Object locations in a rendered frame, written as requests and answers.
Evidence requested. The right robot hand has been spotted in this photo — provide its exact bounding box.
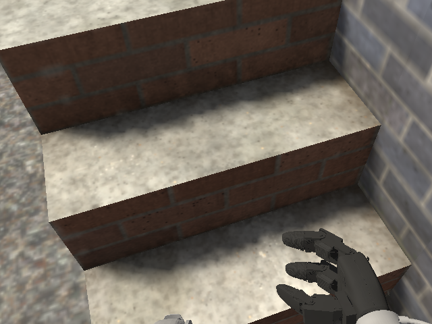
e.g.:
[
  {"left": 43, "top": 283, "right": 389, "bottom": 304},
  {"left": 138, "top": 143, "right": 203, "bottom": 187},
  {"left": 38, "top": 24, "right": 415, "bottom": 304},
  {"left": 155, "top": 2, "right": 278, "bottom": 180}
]
[{"left": 276, "top": 228, "right": 390, "bottom": 324}]

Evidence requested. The robot right forearm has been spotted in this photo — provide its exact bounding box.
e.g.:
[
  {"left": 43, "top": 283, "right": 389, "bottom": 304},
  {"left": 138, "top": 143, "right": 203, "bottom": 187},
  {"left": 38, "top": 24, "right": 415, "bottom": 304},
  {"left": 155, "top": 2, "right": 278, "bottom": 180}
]
[{"left": 356, "top": 310, "right": 400, "bottom": 324}]

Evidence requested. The robot left shin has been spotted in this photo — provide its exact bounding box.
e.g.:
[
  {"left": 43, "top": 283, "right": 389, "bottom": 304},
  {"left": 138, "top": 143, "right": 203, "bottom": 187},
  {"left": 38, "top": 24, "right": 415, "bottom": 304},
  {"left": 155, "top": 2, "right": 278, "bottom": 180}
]
[{"left": 164, "top": 314, "right": 184, "bottom": 322}]

